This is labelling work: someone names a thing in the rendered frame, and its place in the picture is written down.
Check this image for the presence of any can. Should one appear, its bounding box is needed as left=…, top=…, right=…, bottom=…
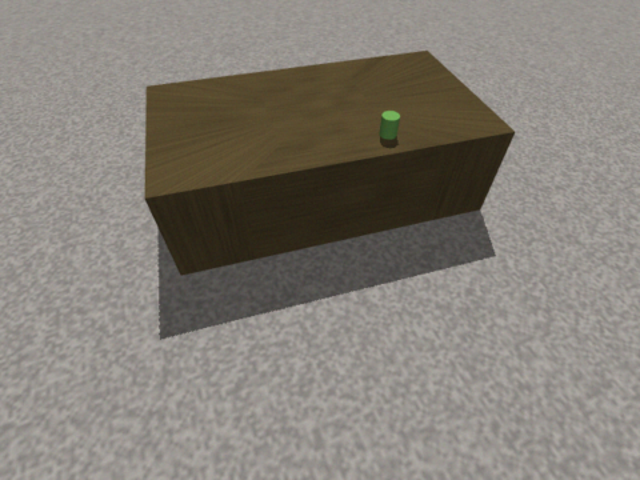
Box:
left=379, top=111, right=400, bottom=140

